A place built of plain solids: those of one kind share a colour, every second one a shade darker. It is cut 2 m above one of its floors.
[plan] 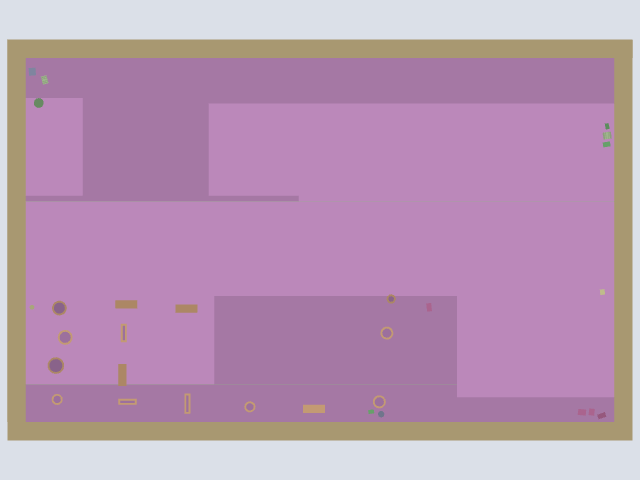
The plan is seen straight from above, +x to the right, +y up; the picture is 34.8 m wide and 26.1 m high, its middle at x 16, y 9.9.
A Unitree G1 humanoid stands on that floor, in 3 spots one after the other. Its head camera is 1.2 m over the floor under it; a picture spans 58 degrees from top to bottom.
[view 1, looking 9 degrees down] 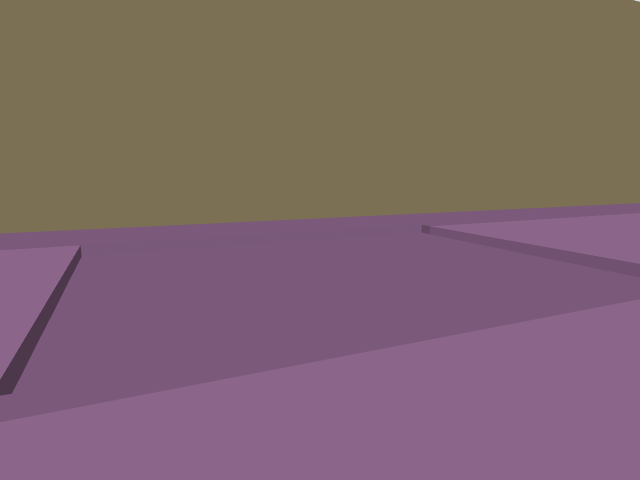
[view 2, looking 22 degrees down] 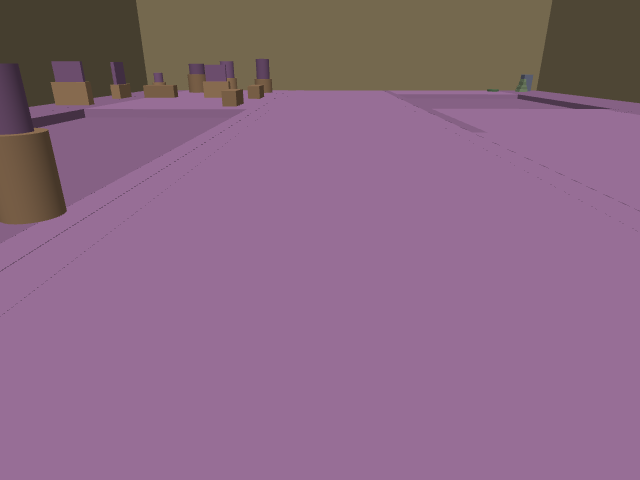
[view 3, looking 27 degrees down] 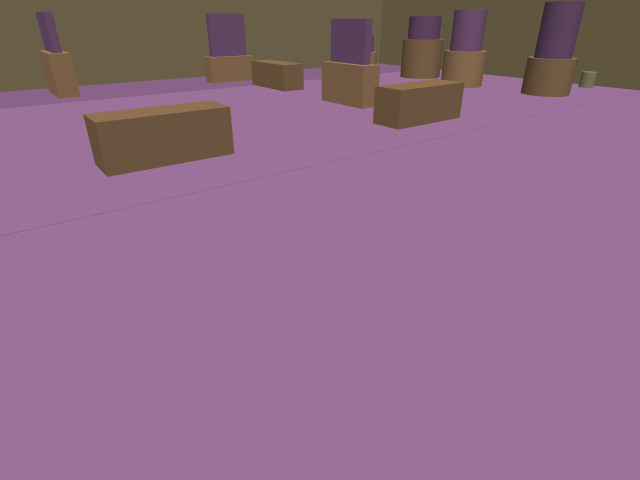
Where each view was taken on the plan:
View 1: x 3.84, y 9.60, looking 66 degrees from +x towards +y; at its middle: floor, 8.83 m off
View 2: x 23.38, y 9.23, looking -179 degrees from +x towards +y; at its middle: floor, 3.20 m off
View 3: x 10.02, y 10.30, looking -127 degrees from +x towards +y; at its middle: floor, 2.64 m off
